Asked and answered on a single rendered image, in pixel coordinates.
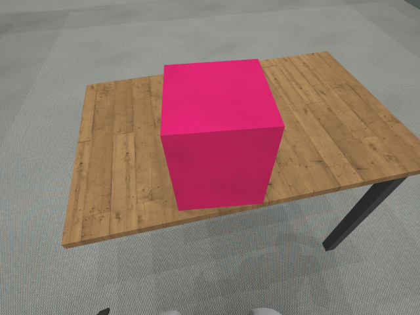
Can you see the carton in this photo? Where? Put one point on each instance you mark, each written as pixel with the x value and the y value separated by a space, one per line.
pixel 220 131

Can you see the table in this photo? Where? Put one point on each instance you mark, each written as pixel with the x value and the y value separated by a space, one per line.
pixel 337 136

